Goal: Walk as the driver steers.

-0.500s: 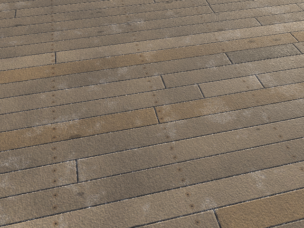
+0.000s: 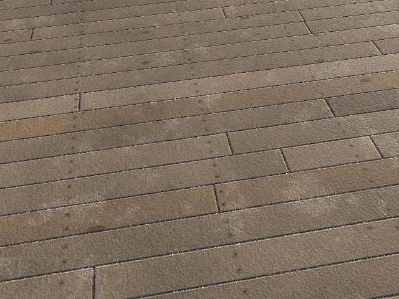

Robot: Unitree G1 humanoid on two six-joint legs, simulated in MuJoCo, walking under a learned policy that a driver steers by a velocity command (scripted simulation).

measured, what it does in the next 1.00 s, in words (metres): walks ahead: left foot, then right foot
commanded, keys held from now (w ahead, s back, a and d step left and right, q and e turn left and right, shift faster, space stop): w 0.14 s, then no key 0.54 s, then q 0.32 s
